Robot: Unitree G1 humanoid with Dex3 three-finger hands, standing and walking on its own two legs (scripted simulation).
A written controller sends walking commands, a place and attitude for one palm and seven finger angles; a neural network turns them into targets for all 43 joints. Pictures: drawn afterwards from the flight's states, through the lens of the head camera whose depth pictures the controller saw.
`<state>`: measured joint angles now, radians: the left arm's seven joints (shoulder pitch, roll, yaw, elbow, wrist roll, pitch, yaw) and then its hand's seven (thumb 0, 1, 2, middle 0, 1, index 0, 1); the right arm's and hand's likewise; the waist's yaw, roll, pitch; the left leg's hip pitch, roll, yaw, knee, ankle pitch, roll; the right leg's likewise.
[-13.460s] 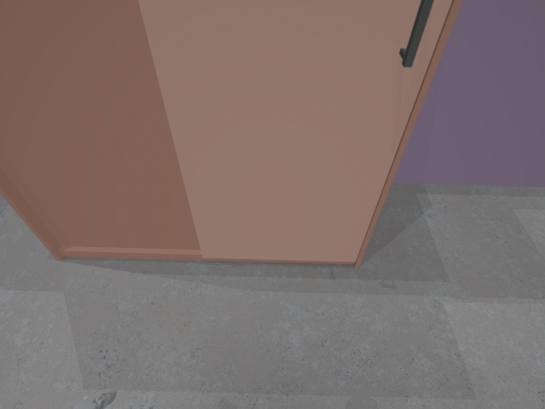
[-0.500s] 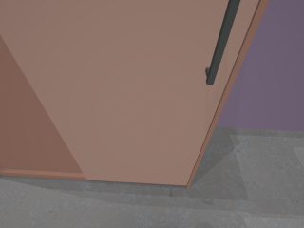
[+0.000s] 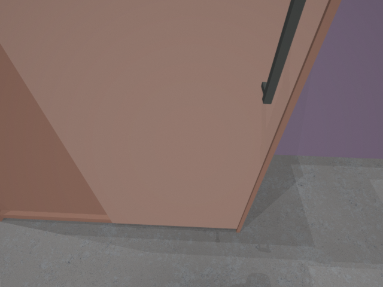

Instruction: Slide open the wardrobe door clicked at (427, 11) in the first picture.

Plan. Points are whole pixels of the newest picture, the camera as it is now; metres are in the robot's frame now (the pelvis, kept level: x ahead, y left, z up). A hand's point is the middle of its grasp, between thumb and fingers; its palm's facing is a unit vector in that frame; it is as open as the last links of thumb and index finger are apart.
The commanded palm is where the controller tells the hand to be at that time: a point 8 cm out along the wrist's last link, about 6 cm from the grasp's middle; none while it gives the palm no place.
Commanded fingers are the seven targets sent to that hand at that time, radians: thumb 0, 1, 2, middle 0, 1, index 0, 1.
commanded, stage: look again from close up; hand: right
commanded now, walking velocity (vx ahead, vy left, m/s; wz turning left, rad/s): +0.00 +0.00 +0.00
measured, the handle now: (280, 46) +0.49 -0.14 +0.27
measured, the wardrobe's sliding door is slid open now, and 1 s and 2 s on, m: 0.00 0.00 0.00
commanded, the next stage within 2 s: raise the hand with hooked fingers in 0.40 s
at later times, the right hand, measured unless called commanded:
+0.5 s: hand out of the picture +0.02 -0.18 -0.17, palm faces -0.02 +0.97 -0.23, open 7.4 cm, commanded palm +0.10 -0.23 -0.07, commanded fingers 0.00 -0.88 -0.89 0.20 0.31 0.20 0.31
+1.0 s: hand out of the picture +0.12 -0.21 +0.01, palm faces +0.20 +0.98 -0.05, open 9.0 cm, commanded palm +0.13 -0.26 +0.04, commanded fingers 0.00 -0.29 -0.64 0.24 0.69 0.24 0.69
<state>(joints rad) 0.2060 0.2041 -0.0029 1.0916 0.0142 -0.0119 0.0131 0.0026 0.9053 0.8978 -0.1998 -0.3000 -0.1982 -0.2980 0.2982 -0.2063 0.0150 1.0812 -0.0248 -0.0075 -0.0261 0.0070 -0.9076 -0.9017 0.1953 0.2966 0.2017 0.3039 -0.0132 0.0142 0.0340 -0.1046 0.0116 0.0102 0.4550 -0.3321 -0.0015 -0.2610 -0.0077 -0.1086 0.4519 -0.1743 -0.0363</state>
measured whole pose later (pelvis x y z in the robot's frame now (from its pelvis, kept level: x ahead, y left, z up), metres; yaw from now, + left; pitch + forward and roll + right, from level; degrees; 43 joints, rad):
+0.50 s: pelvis +0.01 +0.02 +0.00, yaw +0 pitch -1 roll -1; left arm 0.19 0.22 -0.01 1.12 0.02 -0.01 0.01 0.00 0.91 0.90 -0.20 -0.30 -0.20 -0.30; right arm 0.26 -0.22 0.02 1.08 -0.02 -0.01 -0.02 0.01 -0.91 -0.90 0.20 0.30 0.20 0.30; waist -0.01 0.02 0.03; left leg -0.09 -0.01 0.01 0.43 -0.33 0.02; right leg -0.24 -0.03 -0.10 0.42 -0.17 -0.01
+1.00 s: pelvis -0.02 +0.04 -0.04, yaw -4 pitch +4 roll +1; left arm 0.22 0.29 0.04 0.57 -0.03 -0.25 0.09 0.01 0.90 0.90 -0.20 -0.30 -0.20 -0.30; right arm 0.52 -0.26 -0.31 0.04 0.34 -0.41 0.38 0.02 -0.52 -0.74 0.23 0.55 0.23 0.55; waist -0.06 0.02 -0.08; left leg -0.39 -0.03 0.11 0.83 -0.51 0.05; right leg -0.60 -0.05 0.00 0.83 -0.31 0.01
